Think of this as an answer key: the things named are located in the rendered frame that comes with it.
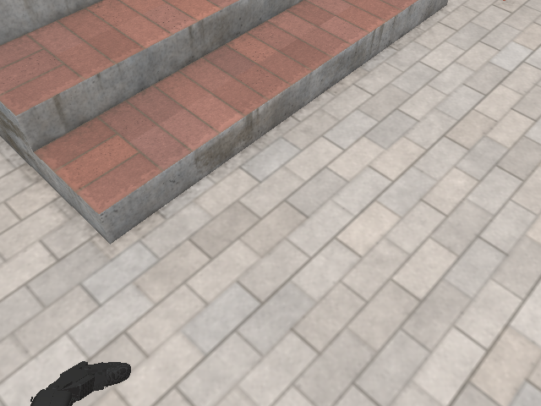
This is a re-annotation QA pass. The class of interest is robot left hand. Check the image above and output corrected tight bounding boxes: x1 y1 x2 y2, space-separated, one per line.
30 361 131 406

